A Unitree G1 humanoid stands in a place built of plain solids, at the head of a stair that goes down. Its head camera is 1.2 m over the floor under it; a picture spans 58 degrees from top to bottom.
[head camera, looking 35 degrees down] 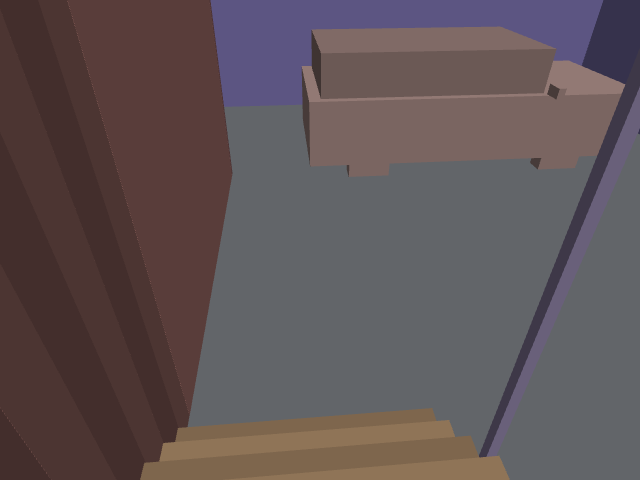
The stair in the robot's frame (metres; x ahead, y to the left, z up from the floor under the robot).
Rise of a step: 0.21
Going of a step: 0.22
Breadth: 1.60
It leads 5 degrees to the left of straight ahead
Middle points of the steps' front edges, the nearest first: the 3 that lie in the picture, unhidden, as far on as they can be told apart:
1.15 0.04 -0.85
1.37 0.06 -1.06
1.59 0.08 -1.28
